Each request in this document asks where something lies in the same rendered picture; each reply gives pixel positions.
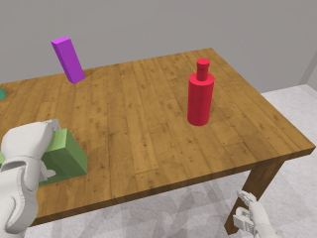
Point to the left robot forearm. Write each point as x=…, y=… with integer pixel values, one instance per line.
x=19, y=182

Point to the right robot forearm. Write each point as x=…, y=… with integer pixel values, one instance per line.
x=265, y=231

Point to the sponge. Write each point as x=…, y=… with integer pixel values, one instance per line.
x=64, y=156

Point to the robot right hand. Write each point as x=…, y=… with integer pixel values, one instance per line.
x=246, y=220

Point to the table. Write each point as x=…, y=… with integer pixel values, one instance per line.
x=130, y=120

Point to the robot left hand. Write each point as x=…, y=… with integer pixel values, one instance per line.
x=30, y=140

